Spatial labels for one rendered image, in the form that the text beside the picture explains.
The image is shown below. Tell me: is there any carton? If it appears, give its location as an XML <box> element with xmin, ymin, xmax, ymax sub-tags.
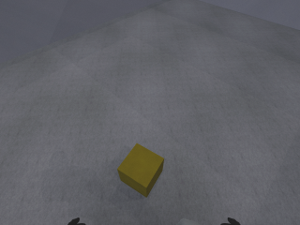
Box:
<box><xmin>117</xmin><ymin>143</ymin><xmax>164</xmax><ymax>198</ymax></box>

